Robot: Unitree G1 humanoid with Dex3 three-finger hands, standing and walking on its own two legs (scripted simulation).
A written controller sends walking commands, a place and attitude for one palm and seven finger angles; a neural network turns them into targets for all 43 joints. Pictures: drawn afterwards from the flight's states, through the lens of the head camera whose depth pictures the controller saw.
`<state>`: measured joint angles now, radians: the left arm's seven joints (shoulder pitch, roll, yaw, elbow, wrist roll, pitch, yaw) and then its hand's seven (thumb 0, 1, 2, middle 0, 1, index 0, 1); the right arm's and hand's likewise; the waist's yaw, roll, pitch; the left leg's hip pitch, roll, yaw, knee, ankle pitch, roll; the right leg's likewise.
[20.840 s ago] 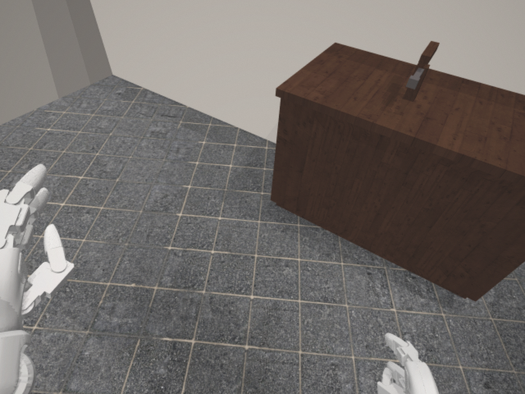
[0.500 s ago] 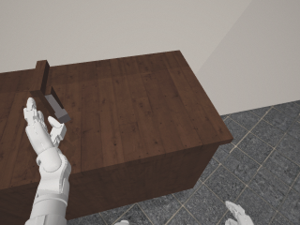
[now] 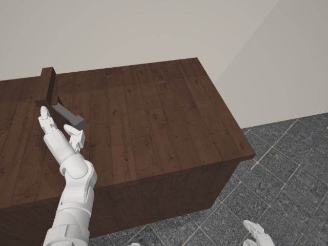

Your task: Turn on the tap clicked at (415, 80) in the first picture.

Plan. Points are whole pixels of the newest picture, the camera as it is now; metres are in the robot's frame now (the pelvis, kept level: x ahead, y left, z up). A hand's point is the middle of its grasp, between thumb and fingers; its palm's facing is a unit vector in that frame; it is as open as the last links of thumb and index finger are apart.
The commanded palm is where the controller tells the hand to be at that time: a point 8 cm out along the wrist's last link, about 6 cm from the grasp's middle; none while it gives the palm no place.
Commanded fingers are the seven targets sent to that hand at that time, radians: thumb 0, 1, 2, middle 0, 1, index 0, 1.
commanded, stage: push the lever round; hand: left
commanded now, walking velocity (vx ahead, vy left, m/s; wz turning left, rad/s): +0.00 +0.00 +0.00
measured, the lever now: (78, 123) +0.39 +0.25 +0.07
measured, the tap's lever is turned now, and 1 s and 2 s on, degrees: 38 56 61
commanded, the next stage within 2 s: none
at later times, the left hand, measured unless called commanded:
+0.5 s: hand (91, 127) +0.38 +0.21 +0.07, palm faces +0.79 -0.61 -0.06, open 7.9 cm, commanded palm +0.34 +0.22 +0.07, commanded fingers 0.00 0.90 0.90 -0.15 -0.15 -0.15 -0.15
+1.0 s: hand (96, 122) +0.40 +0.20 +0.07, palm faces +0.84 -0.54 -0.06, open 8.2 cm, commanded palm +0.36 +0.21 +0.07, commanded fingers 0.00 0.90 0.90 -0.15 -0.15 -0.15 -0.15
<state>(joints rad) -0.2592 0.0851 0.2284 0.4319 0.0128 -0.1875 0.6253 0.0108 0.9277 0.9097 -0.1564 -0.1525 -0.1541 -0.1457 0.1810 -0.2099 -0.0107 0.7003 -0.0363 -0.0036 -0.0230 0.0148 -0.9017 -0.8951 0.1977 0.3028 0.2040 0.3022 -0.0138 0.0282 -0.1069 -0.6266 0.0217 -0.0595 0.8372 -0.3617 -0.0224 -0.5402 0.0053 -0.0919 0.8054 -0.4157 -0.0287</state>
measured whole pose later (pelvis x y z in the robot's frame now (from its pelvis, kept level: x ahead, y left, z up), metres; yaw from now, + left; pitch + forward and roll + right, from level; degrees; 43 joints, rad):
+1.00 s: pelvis -0.01 -0.02 +0.00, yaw +1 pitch +11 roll -1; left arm -0.57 0.04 0.33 0.78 0.12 -0.23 0.91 0.02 0.94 0.91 -0.16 -0.15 -0.01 -0.09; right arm 0.19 -0.20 -0.04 0.78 -0.08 0.02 0.00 0.01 -0.90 -0.90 0.20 0.30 0.20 0.30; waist -0.05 0.02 -0.12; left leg -0.69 0.03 -0.08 0.84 -0.34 -0.04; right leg -0.61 0.02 -0.11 0.82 -0.41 -0.05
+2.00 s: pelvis -0.02 -0.04 -0.01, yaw +1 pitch +12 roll +0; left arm -0.67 0.13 0.40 0.94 0.11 -0.31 0.95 0.01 0.92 0.91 -0.16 -0.15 0.00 0.00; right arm 0.22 -0.20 -0.02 0.79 -0.07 0.00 -0.03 0.01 -0.90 -0.89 0.20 0.30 0.20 0.30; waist -0.09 0.01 -0.12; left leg -0.72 0.04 -0.09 0.82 -0.33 -0.02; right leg -0.65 0.03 -0.12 0.84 -0.40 -0.09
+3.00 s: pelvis -0.02 -0.07 -0.01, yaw +1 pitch +13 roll +1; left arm -0.69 0.22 0.47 0.95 0.07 -0.28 0.83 0.02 0.91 0.90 -0.16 -0.15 0.00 0.00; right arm 0.24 -0.23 -0.01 0.77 -0.05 -0.03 -0.03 0.01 -0.90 -0.89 0.20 0.30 0.20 0.30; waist -0.10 0.01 -0.13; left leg -0.76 0.05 -0.12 0.84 -0.33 0.02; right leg -0.71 0.05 -0.15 0.87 -0.41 -0.13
